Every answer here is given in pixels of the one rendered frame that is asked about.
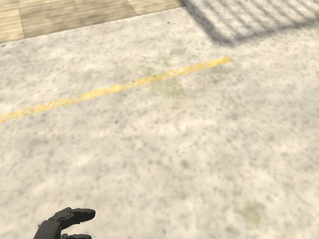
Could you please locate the left robot hand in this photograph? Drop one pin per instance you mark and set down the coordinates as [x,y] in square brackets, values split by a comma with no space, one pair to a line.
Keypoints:
[52,228]

